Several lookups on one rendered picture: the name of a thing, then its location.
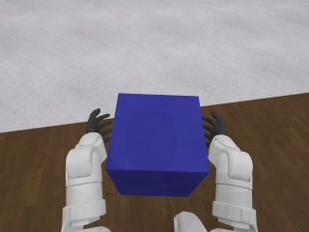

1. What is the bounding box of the robot right hand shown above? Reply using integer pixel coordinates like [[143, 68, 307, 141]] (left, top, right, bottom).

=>
[[202, 111, 227, 148]]

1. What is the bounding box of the robot right forearm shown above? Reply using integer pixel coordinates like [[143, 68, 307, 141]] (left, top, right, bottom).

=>
[[208, 134, 258, 232]]

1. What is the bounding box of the robot left hand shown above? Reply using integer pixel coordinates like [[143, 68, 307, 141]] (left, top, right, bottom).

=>
[[86, 108, 113, 144]]

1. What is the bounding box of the carton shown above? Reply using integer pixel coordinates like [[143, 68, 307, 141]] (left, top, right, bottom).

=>
[[105, 93, 210, 197]]

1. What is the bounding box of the robot left forearm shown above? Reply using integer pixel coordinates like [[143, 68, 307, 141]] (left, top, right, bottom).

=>
[[61, 132, 107, 232]]

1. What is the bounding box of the right robot thigh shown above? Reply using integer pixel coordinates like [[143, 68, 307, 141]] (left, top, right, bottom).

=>
[[174, 212, 208, 232]]

